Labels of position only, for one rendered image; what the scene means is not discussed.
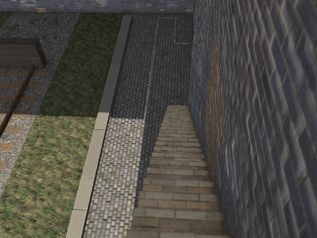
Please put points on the stairs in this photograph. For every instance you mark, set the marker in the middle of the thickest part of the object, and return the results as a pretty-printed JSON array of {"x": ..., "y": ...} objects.
[{"x": 178, "y": 199}]

